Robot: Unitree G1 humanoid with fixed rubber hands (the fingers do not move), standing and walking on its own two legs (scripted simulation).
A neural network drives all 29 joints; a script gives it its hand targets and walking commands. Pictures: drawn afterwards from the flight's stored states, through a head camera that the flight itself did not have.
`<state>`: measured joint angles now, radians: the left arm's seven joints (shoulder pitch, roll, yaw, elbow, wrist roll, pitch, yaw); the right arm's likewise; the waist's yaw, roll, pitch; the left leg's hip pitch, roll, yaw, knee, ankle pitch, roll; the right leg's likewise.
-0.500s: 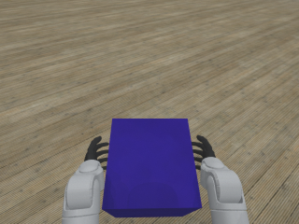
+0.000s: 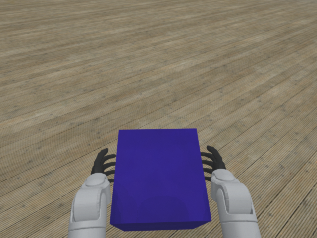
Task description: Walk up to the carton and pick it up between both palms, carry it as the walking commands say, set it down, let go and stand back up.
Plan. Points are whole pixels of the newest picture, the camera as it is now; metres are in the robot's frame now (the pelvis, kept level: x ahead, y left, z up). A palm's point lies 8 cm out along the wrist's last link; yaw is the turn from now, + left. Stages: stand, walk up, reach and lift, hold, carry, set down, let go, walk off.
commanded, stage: carry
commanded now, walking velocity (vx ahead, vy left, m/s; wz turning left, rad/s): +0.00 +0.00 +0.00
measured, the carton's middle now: (158, 182) +0.32 +0.00 -0.03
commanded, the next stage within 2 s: hold in 0.36 s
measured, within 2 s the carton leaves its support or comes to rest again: neither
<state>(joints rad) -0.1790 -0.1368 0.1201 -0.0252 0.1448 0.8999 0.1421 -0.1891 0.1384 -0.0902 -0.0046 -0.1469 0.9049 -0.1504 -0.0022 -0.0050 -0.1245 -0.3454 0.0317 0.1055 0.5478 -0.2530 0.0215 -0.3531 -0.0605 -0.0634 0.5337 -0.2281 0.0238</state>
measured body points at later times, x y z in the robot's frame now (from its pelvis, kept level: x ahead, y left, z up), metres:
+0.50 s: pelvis +0.00 +0.00 +0.01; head -0.01 +0.00 +0.46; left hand +0.29 +0.15 +0.04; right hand +0.28 -0.15 +0.03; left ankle +0.02 +0.10 -0.73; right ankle +0.03 -0.14 -0.73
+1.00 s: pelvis -0.02 -0.02 +0.00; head -0.07 -0.02 +0.45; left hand +0.30 +0.13 +0.05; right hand +0.30 -0.17 +0.04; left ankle +0.02 +0.10 -0.73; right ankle +0.03 -0.13 -0.73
